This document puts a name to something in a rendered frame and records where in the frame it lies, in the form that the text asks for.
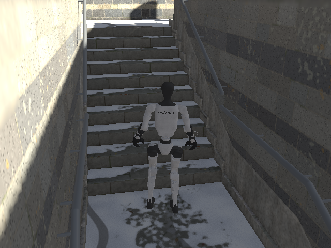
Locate stairs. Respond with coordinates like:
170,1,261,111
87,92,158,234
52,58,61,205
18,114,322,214
87,27,222,196

